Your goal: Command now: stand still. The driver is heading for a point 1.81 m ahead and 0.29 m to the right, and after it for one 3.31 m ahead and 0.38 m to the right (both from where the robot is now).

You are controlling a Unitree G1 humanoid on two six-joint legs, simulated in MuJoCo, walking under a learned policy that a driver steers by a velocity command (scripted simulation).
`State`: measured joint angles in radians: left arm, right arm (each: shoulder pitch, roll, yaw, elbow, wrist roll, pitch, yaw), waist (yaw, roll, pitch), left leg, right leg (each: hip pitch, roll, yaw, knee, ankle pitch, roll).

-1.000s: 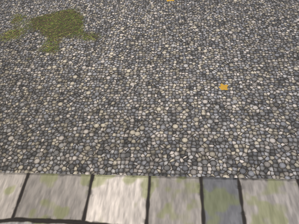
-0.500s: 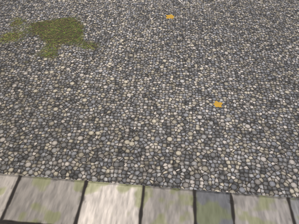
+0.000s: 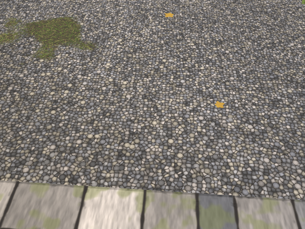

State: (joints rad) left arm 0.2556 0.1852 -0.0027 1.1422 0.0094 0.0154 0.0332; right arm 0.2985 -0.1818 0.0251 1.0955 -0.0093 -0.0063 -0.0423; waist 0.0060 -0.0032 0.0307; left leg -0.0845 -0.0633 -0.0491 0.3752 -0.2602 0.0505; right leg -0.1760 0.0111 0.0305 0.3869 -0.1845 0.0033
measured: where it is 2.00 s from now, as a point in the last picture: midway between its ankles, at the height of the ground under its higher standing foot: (172, 162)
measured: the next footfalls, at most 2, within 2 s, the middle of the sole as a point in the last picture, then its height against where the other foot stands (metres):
left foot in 0.84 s outside the picture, level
right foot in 1.36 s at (195, 204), level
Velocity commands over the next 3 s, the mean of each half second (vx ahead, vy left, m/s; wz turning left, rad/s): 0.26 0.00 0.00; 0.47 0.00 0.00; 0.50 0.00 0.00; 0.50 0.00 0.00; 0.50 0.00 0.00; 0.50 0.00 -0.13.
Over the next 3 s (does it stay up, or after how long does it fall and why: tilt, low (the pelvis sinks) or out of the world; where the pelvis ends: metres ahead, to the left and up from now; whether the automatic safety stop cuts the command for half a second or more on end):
stays up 1.51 -0.05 -0.17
